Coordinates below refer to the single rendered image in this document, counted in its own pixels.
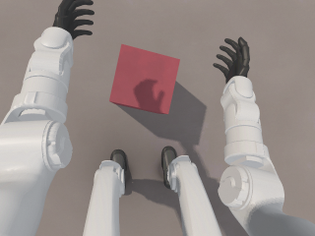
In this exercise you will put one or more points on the carton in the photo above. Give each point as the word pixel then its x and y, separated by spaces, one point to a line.
pixel 144 80

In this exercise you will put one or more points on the left robot foot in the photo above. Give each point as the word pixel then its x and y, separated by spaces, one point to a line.
pixel 119 156

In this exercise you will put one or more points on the robot right thigh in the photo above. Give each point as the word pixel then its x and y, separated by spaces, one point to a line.
pixel 197 215

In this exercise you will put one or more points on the robot right hand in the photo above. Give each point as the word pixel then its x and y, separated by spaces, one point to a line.
pixel 239 66

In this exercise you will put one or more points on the right robot upper arm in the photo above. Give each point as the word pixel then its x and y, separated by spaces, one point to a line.
pixel 256 197

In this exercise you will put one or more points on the right robot forearm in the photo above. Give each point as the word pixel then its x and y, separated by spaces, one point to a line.
pixel 242 126

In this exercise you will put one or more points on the left robot upper arm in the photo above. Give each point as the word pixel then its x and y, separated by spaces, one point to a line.
pixel 31 152

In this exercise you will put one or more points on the robot left hand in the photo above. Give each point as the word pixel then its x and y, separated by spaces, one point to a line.
pixel 67 13

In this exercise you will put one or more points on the left robot forearm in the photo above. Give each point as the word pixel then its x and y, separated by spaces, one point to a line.
pixel 46 82

